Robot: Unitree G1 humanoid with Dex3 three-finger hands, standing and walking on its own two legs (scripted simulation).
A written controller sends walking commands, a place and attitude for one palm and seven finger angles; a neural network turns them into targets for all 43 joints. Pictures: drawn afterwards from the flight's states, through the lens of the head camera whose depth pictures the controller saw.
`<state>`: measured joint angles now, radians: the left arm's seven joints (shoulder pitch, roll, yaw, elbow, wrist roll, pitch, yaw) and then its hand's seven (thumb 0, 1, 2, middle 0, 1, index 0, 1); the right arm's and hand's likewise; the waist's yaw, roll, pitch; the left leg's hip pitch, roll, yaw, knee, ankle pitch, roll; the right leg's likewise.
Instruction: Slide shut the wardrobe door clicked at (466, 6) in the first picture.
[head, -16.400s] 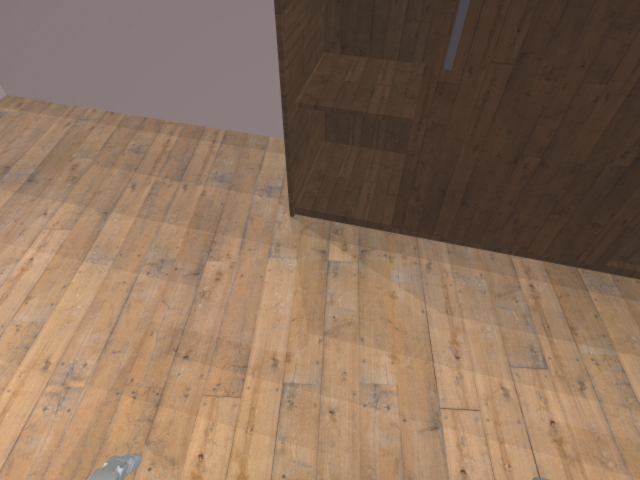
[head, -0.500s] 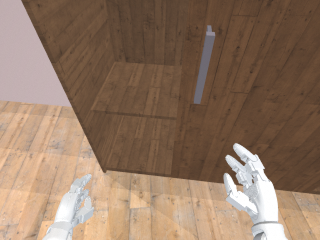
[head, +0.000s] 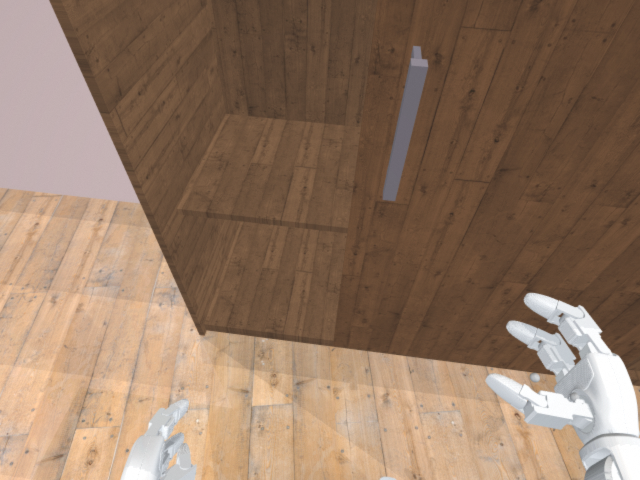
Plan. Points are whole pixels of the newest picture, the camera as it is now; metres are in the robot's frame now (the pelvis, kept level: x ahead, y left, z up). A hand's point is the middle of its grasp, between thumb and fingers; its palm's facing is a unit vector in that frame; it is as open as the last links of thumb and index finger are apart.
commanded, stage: raise the hand with hooked fingers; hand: right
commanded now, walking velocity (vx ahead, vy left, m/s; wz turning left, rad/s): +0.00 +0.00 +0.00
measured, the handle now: (401, 130) +0.58 -0.07 +0.14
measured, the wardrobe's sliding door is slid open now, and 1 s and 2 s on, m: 0.43 0.43 0.43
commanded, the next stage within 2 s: move the hooked fingers beside the handle in 1.22 s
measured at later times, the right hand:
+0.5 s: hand out of the picture +0.26 -0.29 +0.14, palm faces +0.10 +0.99 -0.07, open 13.8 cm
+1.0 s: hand out of the picture +0.28 -0.29 +0.15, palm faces +0.06 +1.00 -0.07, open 14.0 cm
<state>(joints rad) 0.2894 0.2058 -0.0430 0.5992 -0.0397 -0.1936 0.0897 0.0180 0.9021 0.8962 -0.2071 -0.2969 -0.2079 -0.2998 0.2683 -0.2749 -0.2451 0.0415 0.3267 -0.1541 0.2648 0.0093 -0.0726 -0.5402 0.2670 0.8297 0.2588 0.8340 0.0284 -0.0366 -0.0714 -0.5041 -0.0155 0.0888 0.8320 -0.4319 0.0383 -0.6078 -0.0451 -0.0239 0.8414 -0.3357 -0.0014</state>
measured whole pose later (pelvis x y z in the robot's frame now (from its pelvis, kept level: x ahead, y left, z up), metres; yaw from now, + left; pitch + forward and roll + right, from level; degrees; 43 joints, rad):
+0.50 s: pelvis +0.01 -0.03 +0.02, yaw -2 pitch +1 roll +2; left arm 0.22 0.25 -0.07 0.60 -0.05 -0.28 0.09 0.02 0.90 0.90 -0.20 -0.30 -0.21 -0.30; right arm 0.06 -0.38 -0.36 0.11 0.33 -0.09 0.36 0.00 0.46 -0.31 0.30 1.17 0.29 1.17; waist -0.04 -0.04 -0.04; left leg -0.28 0.01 0.10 0.61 -0.34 0.00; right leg -0.41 0.00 -0.02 0.66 -0.27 -0.04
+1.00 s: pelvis +0.01 -0.02 +0.03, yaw -1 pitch +0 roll +1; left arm 0.26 0.28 -0.06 0.63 -0.06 -0.26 0.10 0.02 0.90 0.90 -0.20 -0.30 -0.21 -0.30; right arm -0.01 -0.43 -0.43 0.22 0.33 0.00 0.44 -0.01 0.50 -0.30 0.30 1.20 0.30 1.20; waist -0.01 -0.05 -0.01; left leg -0.22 0.00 0.09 0.52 -0.30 0.02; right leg -0.33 -0.01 -0.02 0.56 -0.22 -0.02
